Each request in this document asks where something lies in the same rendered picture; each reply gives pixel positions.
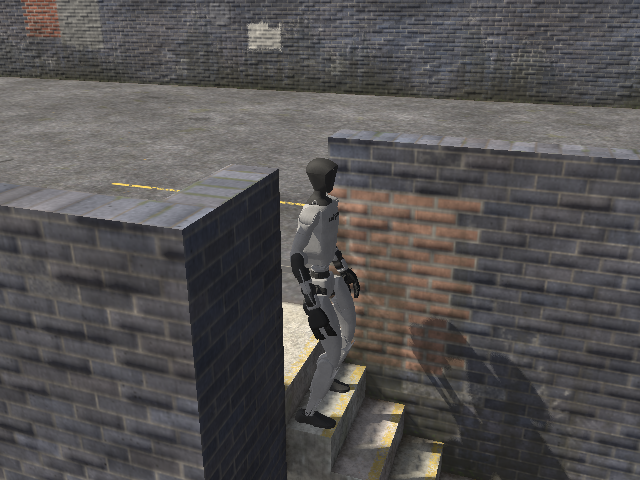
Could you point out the stairs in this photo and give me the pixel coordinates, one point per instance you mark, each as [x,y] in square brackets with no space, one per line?
[367,442]

